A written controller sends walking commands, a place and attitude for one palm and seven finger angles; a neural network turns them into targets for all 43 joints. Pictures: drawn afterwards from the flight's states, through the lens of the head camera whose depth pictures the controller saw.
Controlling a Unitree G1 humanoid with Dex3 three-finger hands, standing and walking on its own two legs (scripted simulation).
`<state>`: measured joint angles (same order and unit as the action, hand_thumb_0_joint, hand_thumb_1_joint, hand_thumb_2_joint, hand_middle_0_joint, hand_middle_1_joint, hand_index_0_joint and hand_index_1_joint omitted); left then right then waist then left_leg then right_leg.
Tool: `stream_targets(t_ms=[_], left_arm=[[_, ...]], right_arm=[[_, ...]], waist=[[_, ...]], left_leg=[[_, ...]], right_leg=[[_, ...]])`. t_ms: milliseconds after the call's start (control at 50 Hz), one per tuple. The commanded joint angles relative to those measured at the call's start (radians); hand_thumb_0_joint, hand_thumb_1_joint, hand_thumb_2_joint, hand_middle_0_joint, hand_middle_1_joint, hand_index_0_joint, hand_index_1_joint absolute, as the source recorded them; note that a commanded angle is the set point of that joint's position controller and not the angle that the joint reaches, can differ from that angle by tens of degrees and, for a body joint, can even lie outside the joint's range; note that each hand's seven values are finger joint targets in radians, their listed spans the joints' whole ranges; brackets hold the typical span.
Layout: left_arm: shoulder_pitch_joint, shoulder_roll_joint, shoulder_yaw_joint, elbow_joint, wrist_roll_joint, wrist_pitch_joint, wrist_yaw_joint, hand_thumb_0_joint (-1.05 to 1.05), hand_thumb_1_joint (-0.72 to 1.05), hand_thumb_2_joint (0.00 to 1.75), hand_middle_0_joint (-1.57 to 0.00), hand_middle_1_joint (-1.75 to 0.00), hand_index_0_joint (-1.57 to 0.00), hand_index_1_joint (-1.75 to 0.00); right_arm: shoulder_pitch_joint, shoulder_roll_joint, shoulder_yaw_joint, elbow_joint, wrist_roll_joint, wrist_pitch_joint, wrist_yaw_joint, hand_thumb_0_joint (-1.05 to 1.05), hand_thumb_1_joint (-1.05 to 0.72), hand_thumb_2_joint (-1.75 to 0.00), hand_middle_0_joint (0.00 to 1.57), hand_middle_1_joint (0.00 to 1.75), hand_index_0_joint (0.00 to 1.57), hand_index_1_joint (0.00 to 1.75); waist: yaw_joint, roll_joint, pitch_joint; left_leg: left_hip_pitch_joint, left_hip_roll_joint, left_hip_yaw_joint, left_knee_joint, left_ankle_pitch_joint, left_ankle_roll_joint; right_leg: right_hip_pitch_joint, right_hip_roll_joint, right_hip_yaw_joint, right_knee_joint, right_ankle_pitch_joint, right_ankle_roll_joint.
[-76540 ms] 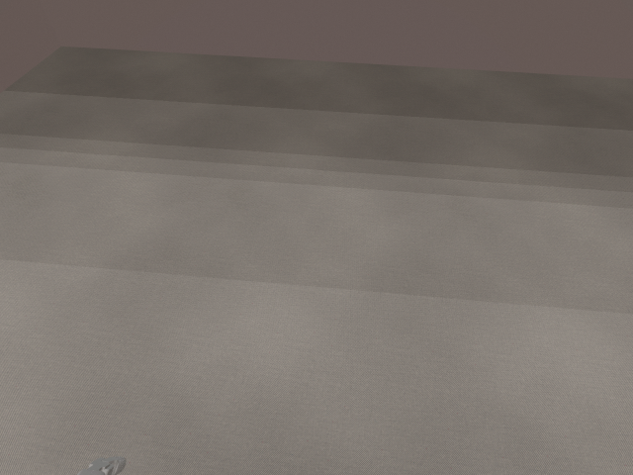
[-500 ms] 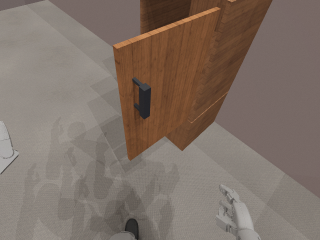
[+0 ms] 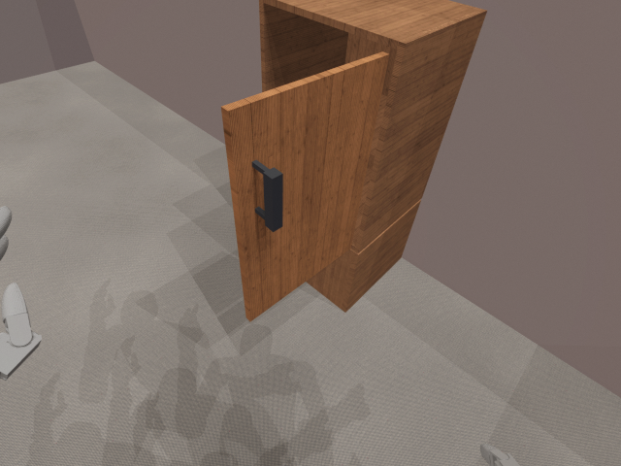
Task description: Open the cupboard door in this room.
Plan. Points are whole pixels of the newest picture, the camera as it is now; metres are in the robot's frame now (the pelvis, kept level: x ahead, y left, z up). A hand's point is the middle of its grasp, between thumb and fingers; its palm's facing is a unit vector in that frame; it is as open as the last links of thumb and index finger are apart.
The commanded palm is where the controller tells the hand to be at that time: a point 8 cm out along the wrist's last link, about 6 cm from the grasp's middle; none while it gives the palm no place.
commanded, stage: stop stepping back and stand still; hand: left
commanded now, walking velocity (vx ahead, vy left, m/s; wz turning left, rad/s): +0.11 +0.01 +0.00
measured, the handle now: (266, 195) +0.56 +0.12 +0.03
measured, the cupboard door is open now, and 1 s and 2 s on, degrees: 86 86 86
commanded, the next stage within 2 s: let the arm hang, fingers relaxed in 0.42 s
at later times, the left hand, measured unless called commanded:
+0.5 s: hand (29, 346) +0.18 +0.28 +0.15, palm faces +0.46 -0.77 -0.44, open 7.4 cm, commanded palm none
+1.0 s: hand out of the picture -0.09 +0.19 -0.17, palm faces +0.09 -0.97 -0.22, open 7.1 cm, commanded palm none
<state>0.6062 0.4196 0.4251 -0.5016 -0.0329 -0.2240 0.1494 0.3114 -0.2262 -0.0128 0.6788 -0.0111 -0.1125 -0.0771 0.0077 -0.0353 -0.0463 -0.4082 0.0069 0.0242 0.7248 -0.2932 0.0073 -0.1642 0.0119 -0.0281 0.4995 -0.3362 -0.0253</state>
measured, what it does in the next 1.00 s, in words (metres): steps on the spot: left foot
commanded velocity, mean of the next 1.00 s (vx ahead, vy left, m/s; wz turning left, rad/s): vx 0.01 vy -0.01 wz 0.00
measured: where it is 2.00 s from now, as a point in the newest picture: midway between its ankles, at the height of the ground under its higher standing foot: outside the picture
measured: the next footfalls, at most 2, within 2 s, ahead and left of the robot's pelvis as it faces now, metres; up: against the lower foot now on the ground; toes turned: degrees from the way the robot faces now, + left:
left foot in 0.04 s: +0.04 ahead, +0.12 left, +0.00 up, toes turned +2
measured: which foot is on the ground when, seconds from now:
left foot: up 0.00-0.02, down 0.04-1.00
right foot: down 0.00-1.00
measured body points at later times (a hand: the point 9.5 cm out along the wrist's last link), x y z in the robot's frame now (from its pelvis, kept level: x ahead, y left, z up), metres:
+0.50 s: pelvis -0.01 +0.00 +0.00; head +0.00 +0.01 +0.45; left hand +0.15 +0.32 +0.18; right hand +0.15 -0.23 -0.09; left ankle +0.00 +0.12 -0.74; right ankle -0.03 -0.09 -0.73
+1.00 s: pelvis -0.04 +0.00 +0.01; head -0.02 +0.00 +0.46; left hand -0.09 +0.24 -0.15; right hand -0.03 -0.23 -0.15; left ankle +0.00 +0.12 -0.74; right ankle -0.03 -0.09 -0.74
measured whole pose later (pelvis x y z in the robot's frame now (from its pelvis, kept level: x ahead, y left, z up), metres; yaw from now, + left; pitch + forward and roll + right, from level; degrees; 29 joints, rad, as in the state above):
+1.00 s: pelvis -0.04 +0.00 +0.01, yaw +4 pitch -2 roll -1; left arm 0.31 0.20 0.00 1.13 0.00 0.02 0.02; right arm 0.26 -0.16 0.01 1.11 -0.03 0.04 -0.02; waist 0.01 0.01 0.08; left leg -0.25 0.00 -0.03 0.43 -0.15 0.00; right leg -0.16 0.03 -0.07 0.41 -0.23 -0.04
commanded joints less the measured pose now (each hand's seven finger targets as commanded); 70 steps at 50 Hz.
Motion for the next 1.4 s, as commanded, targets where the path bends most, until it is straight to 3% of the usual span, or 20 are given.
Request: stream_targets(t_ms=[0, 40, 100, 140, 200, 220, 260, 280, 340, 400, 480, 500, 520, 580, 640, 680, 760, 820, 980, 1380], left_arm=[[-0.222, 0.145, 0.067, -0.121, 0.014, -0.051, 0.032, 0.0, 0.9, 0.9, -0.2, -0.3, -0.2, -0.3], [-0.212, 0.151, 0.075, -0.146, 0.007, -0.052, 0.031, 0.0, 0.9, 0.9, -0.2, -0.3, -0.2, -0.3], [-0.221, 0.174, 0.099, -0.227, 0.012, -0.061, 0.021, 0.0, 0.9, 0.9, -0.2, -0.3, -0.2, -0.3], [-0.155, 0.188, 0.121, -0.217, 0.008, -0.055, 0.022, 0.0, 0.9, 0.9, -0.2, -0.3, -0.2, -0.3], [-0.073, 0.164, 0.121, -0.182, 0.005, -0.037, 0.017, 0.0, 0.9, 0.9, -0.2, -0.3, -0.2, -0.3], [-0.067, 0.164, 0.127, -0.169, 0.001, -0.034, 0.015, 0.0, 0.9, 0.9, -0.2, -0.3, -0.2, -0.3], [-0.041, 0.167, 0.13, -0.133, -0.015, -0.015, 0.011, 0.0, 0.9, 0.9, -0.2, -0.3, -0.2, -0.3], [-0.065, 0.164, 0.127, -0.13, -0.016, -0.013, 0.013, 0.0, 0.9, 0.9, -0.2, -0.3, -0.2, -0.3], [-0.145, 0.159, 0.113, -0.11, -0.006, -0.028, 0.02, 0.0, 0.9, 0.9, -0.2, -0.3, -0.2, -0.3], [-0.147, 0.146, 0.094, -0.115, -0.008, -0.033, 0.016, 0.0, 0.9, 0.9, -0.2, -0.3, -0.2, -0.3], [-0.155, 0.162, 0.086, -0.189, 0.006, -0.038, 0.013, 0.0, 0.9, 0.9, -0.2, -0.3, -0.2, -0.3], [-0.175, -0.042, -0.308, 0.63, 0.073, 0.118, -0.12, 0.0, 0.9, 0.9, -0.2, -0.3, -0.2, -0.3], [-0.16, -0.066, -0.291, 0.67, 0.062, 0.2, -0.138, 0.0, 0.9, 0.9, -0.2, -0.3, -0.2, -0.3], [-0.23, -0.075, -0.326, 0.817, 0.064, 0.214, -0.145, 0.0, 0.9, 0.9, -0.2, -0.3, -0.2, -0.3], [-0.333, 0.003, -0.336, 1.012, 0.068, 0.203, -0.144, 0.0, 0.9, 0.9, -0.2, -0.3, -0.2, -0.3], [-0.399, -0.01, -0.364, 1.144, 0.058, 0.211, -0.14, 0.0, 0.9, 0.9, -0.2, -0.3, -0.2, -0.3], [-0.379, -0.06, -0.394, 1.353, 0.047, 0.222, -0.132, 0.0, 0.9, 0.9, -0.2, -0.3, -0.2, -0.3], [-0.33, -0.1, -0.386, 1.464, 0.044, 0.215, -0.127, 0.0, 0.9, 0.9, -0.2, -0.3, -0.2, -0.3], [-0.294, -0.135, -0.404, 1.604, 0.039, 0.219, -0.124, 0.0, 0.9, 0.9, -0.2, -0.3, -0.2, -0.3], [-0.231, -0.196, -0.393, 1.63, 0.042, 0.218, -0.111, 0.0, 0.9, 0.9, -0.2, -0.3, -0.2, -0.3]], right_arm=[[-0.153, -0.118, -0.037, -0.161, 0.005, -0.091, -0.033, 0.0, -0.9, -0.9, 0.2, 0.3, 0.2, 0.3], [-0.161, -0.133, -0.038, -0.187, 0.016, -0.093, -0.033, 0.0, -0.9, -0.9, 0.2, 0.3, 0.2, 0.3], [-0.159, -0.096, -0.02, -0.162, -0.007, -0.108, -0.017, 0.0, -0.9, -0.9, 0.2, 0.3, 0.2, 0.3], [-0.156, -0.092, -0.019, -0.159, -0.007, -0.12, -0.006, 0.0, -0.9, -0.9, 0.2, 0.3, 0.2, 0.3], [-0.176, -0.091, -0.012, -0.177, -0.001, -0.1, 0.006, 0.0, -0.9, -0.9, 0.2, 0.3, 0.2, 0.3], [-0.177, -0.087, -0.014, -0.183, -0.002, -0.092, 0.008, 0.0, -0.9, -0.9, 0.2, 0.3, 0.2, 0.3], [-0.165, -0.072, -0.026, -0.185, 0.005, -0.067, 0.012, 0.0, -0.9, -0.9, 0.2, 0.3, 0.2, 0.3], [-0.165, -0.071, -0.022, -0.178, 0.004, -0.06, 0.012, 0.0, -0.9, -0.9, 0.2, 0.3, 0.2, 0.3], [-0.17, -0.066, -0.006, -0.171, 0.007, -0.064, 0.004, 0.0, -0.9, -0.9, 0.2, 0.3, 0.2, 0.3], [-0.18, -0.091, -0.018, -0.179, 0.009, -0.071, -0.009, 0.0, -0.9, -0.9, 0.2, 0.3, 0.2, 0.3], [-0.181, -0.096, -0.014, -0.195, 0.011, -0.077, -0.011, 0.0, -0.9, -0.9, 0.2, 0.3, 0.2, 0.3], [-0.23, -0.284, -0.077, 0.046, 0.015, -0.089, 0.078, 0.0, -0.9, -0.9, 0.2, 0.3, 0.2, 0.3], [-0.148, -0.223, -0.074, 0.04, 0.018, -0.009, 0.078, 0.0, -0.9, -0.9, 0.2, 0.3, 0.2, 0.3], [-0.167, -0.194, -0.039, 0.03, -0.008, 0.039, 0.07, 0.0, -0.9, -0.9, 0.2, 0.3, 0.2, 0.3], [-0.184, -0.181, -0.033, 0.078, -0.01, 0.066, 0.073, 0.0, -0.9, -0.9, 0.2, 0.3, 0.2, 0.3], [-0.176, -0.152, -0.022, 0.141, -0.016, 0.095, 0.072, 0.0, -0.9, -0.9, 0.2, 0.3, 0.2, 0.3], [-0.168, -0.116, 0.005, 0.237, -0.017, 0.112, 0.064, 0.0, -0.9, -0.9, 0.2, 0.3, 0.2, 0.3], [-0.133, -0.084, 0.003, 0.298, -0.016, 0.112, 0.052, 0.0, -0.9, -0.9, 0.2, 0.3, 0.2, 0.3], [-0.012, -0.04, -0.001, 0.408, -0.01, 0.13, 0.043, 0.0, -0.9, -0.9, 0.2, 0.3, 0.2, 0.3], [0.05, 0.03, -0.001, 0.445, -0.015, 0.116, 0.04, 0.0, -0.9, -0.9, 0.2, 0.3, 0.2, 0.3]], waist=[[-0.021, 0.093, 0.061], [-0.008, 0.144, 0.024], [-0.021, 0.252, 0.007], [-0.011, 0.196, -0.004], [-0.007, 0.196, -0.01], [-0.012, 0.134, 0.0], [-0.016, -0.107, 0.036], [-0.016, -0.112, 0.054], [-0.022, -0.043, 0.01], [-0.008, 0.04, -0.038], [-0.004, 0.179, -0.061], [-0.044, 0.176, 0.014], [-0.018, 0.145, -0.047], [0.009, -0.006, -0.074], [-0.003, -0.159, -0.062], [-0.026, -0.075, -0.004], [-0.011, 0.156, 0.037], [-0.006, 0.184, 0.012], [-0.022, 0.031, 0.112], [-0.008, 0.05, 0.149]], left_leg=[[0.231, 0.056, -0.04, -0.287, -0.022, 0.044], [0.245, 0.161, -0.192, -0.31, 0.133, 0.085], [0.2, 0.253, -0.355, -0.476, 0.097, 0.131], [0.2, 0.252, -0.297, -0.447, 0.134, 0.135], [0.073, 0.163, -0.125, -0.378, 0.03, 0.064], [0.034, 0.105, -0.074, -0.328, -0.063, 0.032], [0.01, 0.011, -0.009, -0.043, -0.062, -0.01], [-0.006, 0.01, -0.016, 0.069, -0.051, -0.013], [0.039, 0.032, -0.026, -0.078, -0.037, -0.005], [0.254, 0.073, -0.053, -0.307, 0.3, 0.021], [0.268, 0.118, -0.11, -0.315, 0.527, 0.033], [0.128, 0.128, -0.143, -0.204, 0.673, 0.06], [0.155, 0.143, -0.135, -0.231, 0.723, 0.074], [0.053, 0.179, -0.229, -0.263, 0.452, 0.112], [0.093, 0.06, -0.118, -0.206, 0.287, 0.036], [0.163, 0.031, -0.083, -0.202, 0.191, 0.015], [0.15, 0.079, -0.148, -0.345, 0.178, 0.027], [0.172, 0.072, -0.131, -0.349, 0.167, 0.022], [0.194, 0.071, -0.12, -0.372, 0.062, 0.023], [0.137, 0.066, -0.127, -0.403, 0.057, 0.031]], right_leg=[[-0.196, -0.133, 0.129, -0.078, -0.08, -0.04], [-0.169, -0.037, 0.057, 0.036, 0.08, 0.015], [-0.16, -0.001, -0.004, 0.231, -0.133, 0.035], [-0.124, -0.013, 0.006, 0.156, -0.111, 0.032], [0.047, -0.014, -0.006, -0.073, 0.018, 0.017], [0.051, -0.039, 0.06, -0.128, 0.02, -0.008], [-0.085, -0.22, 0.36, -0.296, -0.156, -0.099], [-0.106, -0.271, 0.393, -0.308, -0.062, -0.133], [0.002, -0.232, 0.216, -0.158, 0.356, -0.102], [-0.02, -0.102, 0.101, -0.074, 0.354, 0.007], [0.009, -0.045, 0.038, -0.02, 0.369, 0.032], [-0.086, -0.092, -0.004, 0.137, 0.443, 0.011], [-0.071, -0.073, 0.029, 0.139, 0.265, 0.007], [-0.005, -0.059, 0.039, 0.092, 0.106, 0.002], [0.0, -0.153, 0.124, -0.047, 0.306, -0.046], [-0.098, -0.193, 0.156, -0.114, 0.228, -0.074], [-0.041, -0.105, 0.105, -0.127, 0.09, -0.023], [0.011, -0.113, 0.105, -0.162, 0.132, -0.032], [-0.08, -0.109, 0.091, -0.229, -0.021, -0.036], [-0.079, -0.101, 0.075, -0.168, 0.019, -0.029]])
